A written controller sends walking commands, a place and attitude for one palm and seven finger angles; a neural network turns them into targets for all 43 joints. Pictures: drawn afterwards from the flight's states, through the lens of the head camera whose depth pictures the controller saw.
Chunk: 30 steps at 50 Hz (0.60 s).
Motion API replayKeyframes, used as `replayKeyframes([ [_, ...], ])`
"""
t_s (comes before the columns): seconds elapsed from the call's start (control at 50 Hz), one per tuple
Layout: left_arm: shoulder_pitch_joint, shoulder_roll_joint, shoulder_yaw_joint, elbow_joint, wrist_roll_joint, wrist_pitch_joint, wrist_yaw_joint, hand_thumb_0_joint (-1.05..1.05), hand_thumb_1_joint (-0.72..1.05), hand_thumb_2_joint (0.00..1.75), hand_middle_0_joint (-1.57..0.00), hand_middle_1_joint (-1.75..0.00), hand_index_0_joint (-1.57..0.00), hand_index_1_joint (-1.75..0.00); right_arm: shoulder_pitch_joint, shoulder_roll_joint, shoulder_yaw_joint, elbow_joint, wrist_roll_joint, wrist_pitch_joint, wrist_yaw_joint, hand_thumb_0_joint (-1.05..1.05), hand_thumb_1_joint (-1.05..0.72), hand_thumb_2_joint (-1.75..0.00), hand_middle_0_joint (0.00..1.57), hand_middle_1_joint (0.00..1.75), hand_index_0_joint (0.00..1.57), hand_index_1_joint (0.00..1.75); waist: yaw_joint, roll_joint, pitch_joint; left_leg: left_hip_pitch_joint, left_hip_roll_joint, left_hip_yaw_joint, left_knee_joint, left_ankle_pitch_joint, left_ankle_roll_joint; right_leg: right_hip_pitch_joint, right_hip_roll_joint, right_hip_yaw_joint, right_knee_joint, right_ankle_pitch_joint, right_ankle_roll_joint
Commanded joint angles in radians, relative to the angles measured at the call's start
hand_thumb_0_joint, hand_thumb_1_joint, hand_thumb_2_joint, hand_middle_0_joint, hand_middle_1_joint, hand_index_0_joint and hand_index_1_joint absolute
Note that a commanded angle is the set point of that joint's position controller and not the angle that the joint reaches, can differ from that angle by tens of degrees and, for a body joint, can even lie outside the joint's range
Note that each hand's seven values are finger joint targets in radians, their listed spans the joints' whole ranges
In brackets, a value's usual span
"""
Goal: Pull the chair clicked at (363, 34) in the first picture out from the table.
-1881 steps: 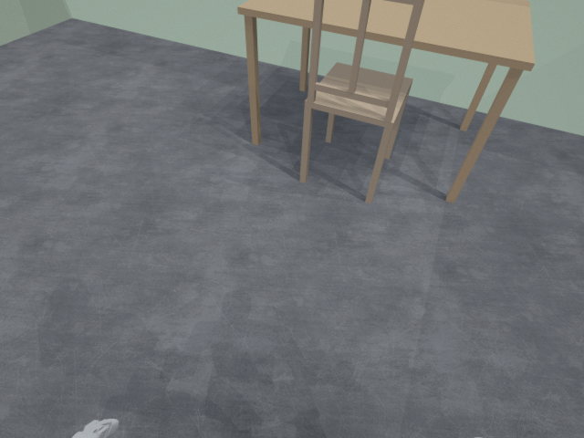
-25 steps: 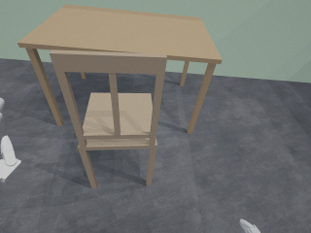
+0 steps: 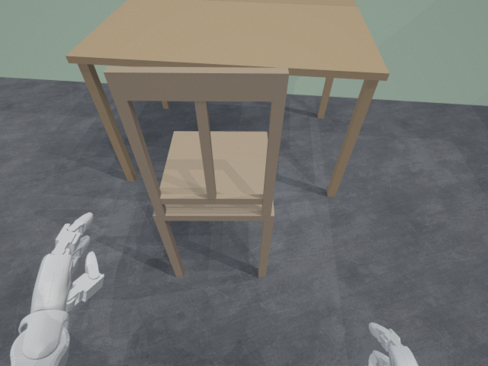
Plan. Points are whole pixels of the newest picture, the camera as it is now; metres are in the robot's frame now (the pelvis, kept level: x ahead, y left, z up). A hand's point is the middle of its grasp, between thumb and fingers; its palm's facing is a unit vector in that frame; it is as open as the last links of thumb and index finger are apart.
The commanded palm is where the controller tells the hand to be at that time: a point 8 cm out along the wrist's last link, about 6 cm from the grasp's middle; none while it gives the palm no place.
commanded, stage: let the arm hang, fingers relaxed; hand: left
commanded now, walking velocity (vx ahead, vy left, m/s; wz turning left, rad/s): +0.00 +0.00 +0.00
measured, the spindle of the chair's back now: (207, 155) +0.61 +0.12 -0.05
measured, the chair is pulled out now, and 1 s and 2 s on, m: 0.32 0.32 0.32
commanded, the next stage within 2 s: look to check the result in 1.00 s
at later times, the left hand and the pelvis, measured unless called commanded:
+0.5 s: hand out of the picture -0.01 +0.18 -0.16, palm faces +0.02 -0.97 -0.25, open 7.3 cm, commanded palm none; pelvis +0.00 -0.02 +0.01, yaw +1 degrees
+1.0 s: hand out of the picture -0.02 +0.12 -0.17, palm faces +0.04 -0.99 -0.14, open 7.4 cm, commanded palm none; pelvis +0.00 -0.02 +0.01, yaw +0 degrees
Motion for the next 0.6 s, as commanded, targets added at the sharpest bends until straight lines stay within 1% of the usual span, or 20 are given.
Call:
replayKeyframes([
  [0.0, 0.053, -0.037, -0.134, 0.278, 0.018, 0.054, -0.05, 0.0, 0.9, 0.9, -0.2, -0.3, -0.2, -0.3, 0.032, -0.124, -0.02, -0.047, -0.019, 0.023, 0.002, 0.0, -0.9, -0.9, 0.2, 0.3, 0.2, 0.3, 0.023, -0.075, -0.109, 0.214, 0.219, -0.206, -0.071, 0.638, 0.105, 0.0, 0.006, -0.006, -0.196, 0.049, 0.008],
  [0.02, 0.072, -0.02, -0.134, 0.353, 0.015, 0.048, -0.049, 0.0, 0.9, 0.9, -0.2, -0.3, -0.2, -0.3, 0.023, -0.132, -0.02, -0.03, -0.009, 0.032, 0.001, 0.0, -0.9, -0.9, 0.2, 0.3, 0.2, 0.3, 0.042, -0.078, -0.125, 0.202, 0.187, -0.177, -0.037, 0.555, 0.073, 0.095, 0.013, -0.019, -0.343, 0.2, 0.008],
  [0.04, 0.085, 0.01, -0.135, 0.422, 0.011, 0.044, -0.044, 0.0, 0.9, 0.9, -0.2, -0.3, -0.2, -0.3, 0.029, -0.12, -0.018, -0.016, 0.004, 0.04, 0.003, 0.0, -0.9, -0.9, 0.2, 0.3, 0.2, 0.3, 0.05, -0.095, -0.138, 0.147, 0.134, -0.143, -0.014, 0.402, 0.034, 0.212, -0.001, 0.008, -0.457, 0.349, 0.002],
  [0.06, 0.077, 0.057, -0.139, 0.477, 0.008, 0.042, -0.034, 0.0, 0.9, 0.9, -0.2, -0.3, -0.2, -0.3, 0.033, -0.088, -0.01, -0.011, 0.016, 0.044, 0.006, 0.0, -0.9, -0.9, 0.2, 0.3, 0.2, 0.3, 0.043, -0.117, -0.132, 0.059, 0.074, -0.098, 0.001, 0.219, -0.006, 0.297, -0.075, 0.112, -0.48, 0.506, -0.028],
  [0.08, 0.05, 0.092, -0.145, 0.523, 0.007, 0.041, -0.034, 0.0, 0.9, 0.9, -0.2, -0.3, -0.2, -0.3, 0.044, -0.064, -0.003, -0.002, 0.019, 0.048, 0.01, 0.0, -0.9, -0.9, 0.2, 0.3, 0.2, 0.3, 0.022, -0.106, -0.127, 0.02, 0.026, -0.065, -0.002, 0.022, -0.031, 0.29, -0.185, 0.213, -0.491, 0.564, -0.082],
  [0.1, -0.001, 0.109, -0.158, 0.562, 0.005, 0.046, -0.039, 0.0, 0.9, 0.9, -0.2, -0.3, -0.2, -0.3, 0.067, -0.058, 0.0, 0.021, 0.02, 0.056, 0.014, 0.0, -0.9, -0.9, 0.2, 0.3, 0.2, 0.3, -0.007, -0.021, -0.095, 0.074, 0.018, -0.051, -0.027, -0.039, -0.034, 0.196, -0.215, 0.194, -0.499, 0.435, -0.112],
  [0.12, -0.035, 0.087, -0.162, 0.608, -0.002, 0.046, -0.041, 0.0, 0.9, 0.9, -0.2, -0.3, -0.2, -0.3, 0.053, -0.051, 0.003, 0.051, 0.011, 0.064, 0.012, 0.0, -0.9, -0.9, 0.2, 0.3, 0.2, 0.3, -0.007, -0.032, -0.064, 0.113, 0.025, -0.054, -0.03, 0.034, -0.036, 0.139, -0.16, 0.172, -0.5, 0.364, -0.109],
  [0.14, -0.052, 0.065, -0.168, 0.658, -0.006, 0.044, -0.039, 0.0, 0.9, 0.9, -0.2, -0.3, -0.2, -0.3, 0.043, -0.055, 0.004, 0.079, 0.008, 0.066, 0.008, 0.0, -0.9, -0.9, 0.2, 0.3, 0.2, 0.3, -0.006, -0.06, -0.034, 0.144, 0.045, -0.065, -0.034, 0.107, -0.035, 0.106, -0.126, 0.152, -0.496, 0.357, -0.1],
  [0.16, -0.052, 0.055, -0.177, 0.699, -0.009, 0.046, -0.039, 0.0, 0.9, 0.9, -0.2, -0.3, -0.2, -0.3, 0.056, -0.06, 0.005, 0.099, 0.011, 0.068, 0.005, 0.0, -0.9, -0.9, 0.2, 0.3, 0.2, 0.3, -0.007, -0.066, 0.007, 0.162, 0.061, -0.084, -0.057, 0.146, -0.027, 0.08, -0.099, 0.112, -0.503, 0.345, -0.091],
  [0.18, -0.036, 0.035, -0.181, 0.741, -0.013, 0.045, -0.038, 0.0, 0.9, 0.9, -0.2, -0.3, -0.2, -0.3, 0.071, -0.062, 0.007, 0.124, 0.012, 0.064, 0.002, 0.0, -0.9, -0.9, 0.2, 0.3, 0.2, 0.3, -0.005, 0.005, 0.009, 0.166, 0.077, -0.102, -0.096, 0.172, -0.019, 0.099, -0.078, 0.101, -0.492, 0.346, -0.075],
  [0.2, 0.002, -0.008, -0.164, 0.754, -0.007, 0.046, -0.034, 0.0, 0.9, 0.9, -0.2, -0.3, -0.2, -0.3, 0.08, -0.048, 0.003, 0.141, 0.005, 0.059, -0.004, 0.0, -0.9, -0.9, 0.2, 0.3, 0.2, 0.3, 0.007, 0.072, -0.012, 0.161, 0.092, -0.115, -0.114, 0.172, -0.009, 0.133, -0.065, 0.083, -0.489, 0.351, -0.068],
  [0.22, 0.017, -0.009, -0.165, 0.78, -0.009, 0.049, -0.031, 0.0, 0.9, 0.9, -0.2, -0.3, -0.2, -0.3, 0.087, -0.042, 0.004, 0.156, 0.005, 0.06, -0.005, 0.0, -0.9, -0.9, 0.2, 0.3, 0.2, 0.3, 0.014, 0.109, -0.018, 0.149, 0.093, -0.122, -0.13, 0.15, -0.005, 0.163, -0.058, 0.072, -0.488, 0.341, -0.065],
  [0.24, 0.02, -0.006, -0.172, 0.811, -0.011, 0.051, -0.03, 0.0, 0.9, 0.9, -0.2, -0.3, -0.2, -0.3, 0.094, -0.037, 0.004, 0.172, 0.007, 0.062, -0.006, 0.0, -0.9, -0.9, 0.2, 0.3, 0.2, 0.3, 0.017, 0.115, -0.011, 0.138, 0.092, -0.124, -0.148, 0.116, -0.003, 0.178, -0.058, 0.066, -0.495, 0.323, -0.064],
  [0.28, 0.018, -0.013, -0.178, 0.855, -0.013, 0.053, -0.031, 0.0, 0.9, 0.9, -0.2, -0.3, -0.2, -0.3, 0.114, -0.041, 0.002, 0.196, 0.009, 0.067, -0.009, 0.0, -0.9, -0.9, 0.2, 0.3, 0.2, 0.3, 0.015, 0.043, 0.01, 0.124, 0.098, -0.132, -0.171, 0.054, -0.002, 0.181, -0.055, 0.063, -0.519, 0.287, -0.067],
  [0.32, 0.022, -0.017, -0.183, 0.896, -0.014, 0.051, -0.032, 0.0, 0.9, 0.9, -0.2, -0.3, -0.2, -0.3, 0.131, -0.042, 0.001, 0.222, 0.01, 0.068, -0.01, 0.0, -0.9, -0.9, 0.2, 0.3, 0.2, 0.3, 0.014, 0.008, 0.015, 0.137, 0.095, -0.129, -0.178, 0.025, -0.004, 0.17, -0.061, 0.068, -0.54, 0.257, -0.069],
  [0.36, 0.025, -0.014, -0.187, 0.929, -0.016, 0.052, -0.032, 0.0, 0.9, 0.9, -0.2, -0.3, -0.2, -0.3, 0.152, -0.039, 0.003, 0.247, 0.012, 0.068, -0.012, 0.0, -0.9, -0.9, 0.2, 0.3, 0.2, 0.3, 0.015, 0.003, 0.039, 0.138, 0.098, -0.13, -0.196, 0.018, -0.002, 0.162, -0.056, 0.063, -0.549, 0.245, -0.071],
  [0.46, 0.049, -0.021, -0.196, 0.996, -0.017, 0.05, -0.028, 0.0, 0.9, 0.9, -0.2, -0.3, -0.2, -0.3, 0.19, -0.031, 0.009, 0.295, 0.015, 0.067, -0.016, 0.0, -0.9, -0.9, 0.2, 0.3, 0.2, 0.3, 0.013, -0.024, 0.071, 0.151, 0.099, -0.116, -0.202, 0.026, -0.003, 0.146, -0.061, 0.068, -0.566, 0.234, -0.072],
  [0.52, 0.065, -0.031, -0.201, 1.024, -0.018, 0.052, -0.026, 0.0, 0.9, 0.9, -0.2, -0.3, -0.2, -0.3, 0.201, -0.026, 0.012, 0.317, 0.014, 0.068, -0.018, 0.0, -0.9, -0.9, 0.2, 0.3, 0.2, 0.3, 0.014, -0.019, 0.099, 0.149, 0.099, -0.118, -0.214, -0.006, -0.002, 0.12, -0.062, 0.072, -0.571, 0.203, -0.07],
  [0.56, 0.074, -0.035, -0.201, 1.039, -0.017, 0.051, -0.025, 0.0, 0.9, 0.9, -0.2, -0.3, -0.2, -0.3, 0.209, -0.015, 0.013, 0.33, 0.016, 0.07, -0.019, 0.0, -0.9, -0.9, 0.2, 0.3, 0.2, 0.3, 0.016, -0.041, 0.13, 0.141, 0.096, -0.11, -0.214, -0.014, -0.002, 0.107, -0.061, 0.073, -0.583, 0.188, -0.071],
  [0.58, 0.076, -0.037, -0.202, 1.044, -0.017, 0.052, -0.024, 0.0, 0.9, 0.9, -0.2, -0.3, -0.2, -0.3, 0.216, -0.011, 0.013, 0.335, 0.015, 0.069, -0.018, 0.0, -0.9, -0.9, 0.2, 0.3, 0.2, 0.3, 0.013, -0.043, 0.131, 0.14, 0.095, -0.107, -0.213, -0.01, -0.003, 0.104, -0.066, 0.075, -0.583, 0.184, -0.071],
])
